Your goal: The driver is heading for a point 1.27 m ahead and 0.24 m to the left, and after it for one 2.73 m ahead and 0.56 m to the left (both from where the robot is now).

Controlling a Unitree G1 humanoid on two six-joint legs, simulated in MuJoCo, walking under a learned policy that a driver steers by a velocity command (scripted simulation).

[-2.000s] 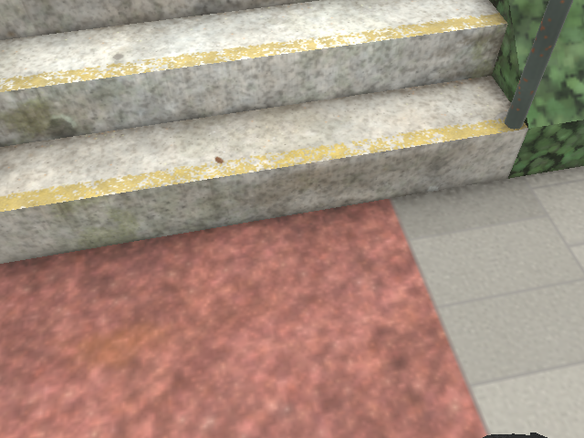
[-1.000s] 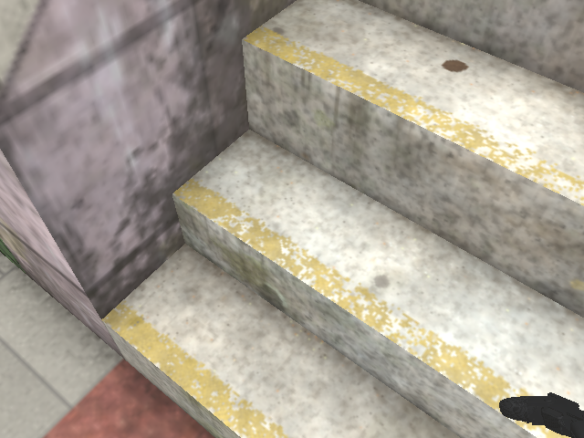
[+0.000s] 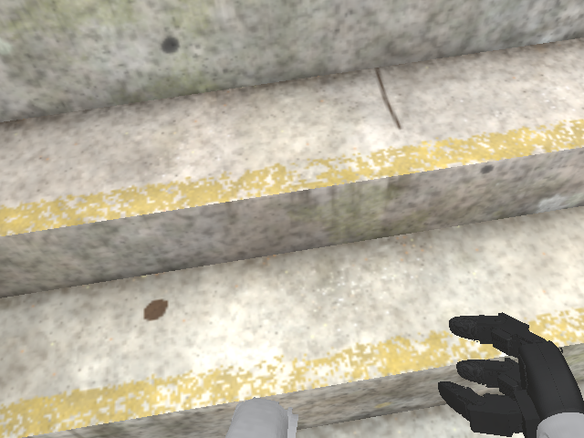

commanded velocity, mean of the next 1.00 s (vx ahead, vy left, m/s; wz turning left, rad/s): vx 0.00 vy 0.00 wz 0.33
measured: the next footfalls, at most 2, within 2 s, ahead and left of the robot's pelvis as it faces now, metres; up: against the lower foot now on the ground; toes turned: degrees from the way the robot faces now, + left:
left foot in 0.10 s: +0.15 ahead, +0.19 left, +0.17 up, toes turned -9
right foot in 0.58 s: +0.03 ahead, -0.01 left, +0.00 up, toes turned +4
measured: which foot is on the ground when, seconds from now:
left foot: up 0.00-0.08, down 0.10-0.54, up 0.56-1.00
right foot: down 0.00-0.14, up 0.16-0.56, down 0.58-1.00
